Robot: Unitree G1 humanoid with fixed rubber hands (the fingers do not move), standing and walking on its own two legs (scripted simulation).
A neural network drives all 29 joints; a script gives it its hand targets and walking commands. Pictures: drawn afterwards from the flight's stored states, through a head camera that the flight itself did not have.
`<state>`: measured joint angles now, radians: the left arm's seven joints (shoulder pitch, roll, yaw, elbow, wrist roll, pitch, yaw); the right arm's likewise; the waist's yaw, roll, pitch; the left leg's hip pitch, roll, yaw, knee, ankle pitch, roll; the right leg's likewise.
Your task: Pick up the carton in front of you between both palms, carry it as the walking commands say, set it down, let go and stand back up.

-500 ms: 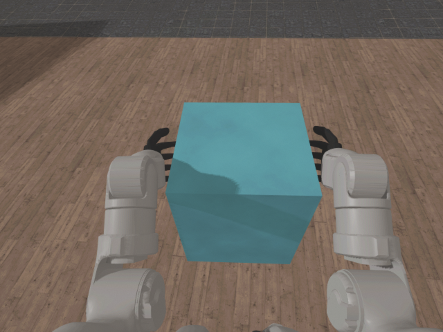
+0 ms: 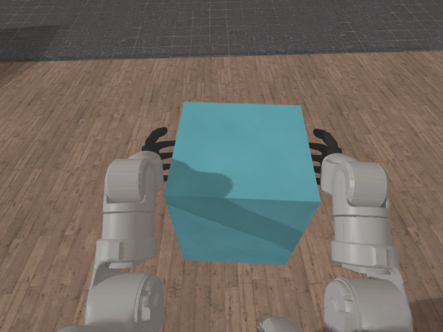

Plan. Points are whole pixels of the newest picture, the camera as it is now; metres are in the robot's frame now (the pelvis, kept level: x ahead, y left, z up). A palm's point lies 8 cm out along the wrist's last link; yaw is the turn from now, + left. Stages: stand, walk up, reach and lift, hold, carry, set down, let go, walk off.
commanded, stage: carry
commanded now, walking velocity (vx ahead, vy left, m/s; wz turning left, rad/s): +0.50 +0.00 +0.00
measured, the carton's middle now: (237, 188) +0.37 -0.02 +0.02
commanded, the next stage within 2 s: none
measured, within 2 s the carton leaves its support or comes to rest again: neither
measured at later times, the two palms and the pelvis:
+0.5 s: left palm (169, 81) +0.66 +0.13 +0.05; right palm (288, 70) +0.69 -0.16 +0.05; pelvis +0.31 -0.05 -0.04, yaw +2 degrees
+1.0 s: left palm (179, 31) +0.98 +0.13 +0.01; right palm (271, 31) +0.96 -0.17 +0.01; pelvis +0.61 +0.00 -0.08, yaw +0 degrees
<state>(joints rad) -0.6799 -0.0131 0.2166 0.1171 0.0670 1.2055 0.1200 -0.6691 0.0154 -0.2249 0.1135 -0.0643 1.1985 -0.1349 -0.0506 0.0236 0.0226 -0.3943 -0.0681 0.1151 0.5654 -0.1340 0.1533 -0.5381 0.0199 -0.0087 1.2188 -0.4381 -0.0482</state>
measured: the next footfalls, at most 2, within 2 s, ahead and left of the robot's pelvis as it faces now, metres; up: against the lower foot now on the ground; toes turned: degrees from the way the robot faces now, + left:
right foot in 0.30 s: +0.37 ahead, -0.07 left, -0.04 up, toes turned -1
left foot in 0.82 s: +0.67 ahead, +0.04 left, -0.08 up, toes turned +2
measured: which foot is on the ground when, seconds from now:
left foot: down 0.00-0.32, up 0.34-0.80, down 0.82-1.00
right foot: up 0.00-0.28, down 0.30-0.80, up 0.82-1.00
